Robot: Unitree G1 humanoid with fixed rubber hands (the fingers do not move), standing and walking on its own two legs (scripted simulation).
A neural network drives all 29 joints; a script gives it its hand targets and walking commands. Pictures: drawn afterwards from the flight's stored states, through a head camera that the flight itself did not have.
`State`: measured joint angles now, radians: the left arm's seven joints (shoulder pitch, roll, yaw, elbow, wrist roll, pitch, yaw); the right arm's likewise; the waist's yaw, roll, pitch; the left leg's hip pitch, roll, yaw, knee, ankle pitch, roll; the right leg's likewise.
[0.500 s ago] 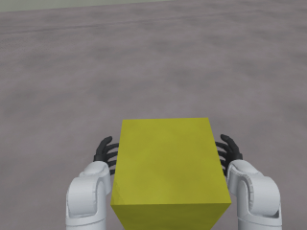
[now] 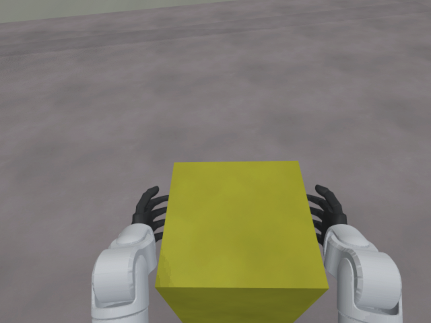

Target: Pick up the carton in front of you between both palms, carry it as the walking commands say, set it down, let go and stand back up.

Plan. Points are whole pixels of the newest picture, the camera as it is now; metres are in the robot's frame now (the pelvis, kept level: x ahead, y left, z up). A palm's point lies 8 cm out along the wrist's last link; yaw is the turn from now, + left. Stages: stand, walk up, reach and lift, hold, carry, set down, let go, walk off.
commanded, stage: carry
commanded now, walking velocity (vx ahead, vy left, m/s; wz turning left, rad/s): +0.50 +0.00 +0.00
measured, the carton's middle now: (236, 247) +0.27 +0.00 +0.02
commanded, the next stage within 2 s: none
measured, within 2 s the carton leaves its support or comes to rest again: neither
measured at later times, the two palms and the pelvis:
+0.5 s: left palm (176, 112) +0.61 +0.15 +0.09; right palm (296, 109) +0.60 -0.15 +0.09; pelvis +0.34 +0.00 -0.01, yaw -1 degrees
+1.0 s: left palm (194, 55) +0.94 +0.13 +0.09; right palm (283, 53) +0.94 -0.17 +0.09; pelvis +0.67 -0.01 -0.01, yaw -1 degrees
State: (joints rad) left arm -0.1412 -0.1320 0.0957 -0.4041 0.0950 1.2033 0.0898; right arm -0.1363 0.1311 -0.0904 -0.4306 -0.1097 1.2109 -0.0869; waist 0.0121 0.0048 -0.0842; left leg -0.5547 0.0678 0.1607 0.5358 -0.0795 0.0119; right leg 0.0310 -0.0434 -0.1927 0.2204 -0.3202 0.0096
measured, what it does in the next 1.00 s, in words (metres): walks ahead: left foot, then right foot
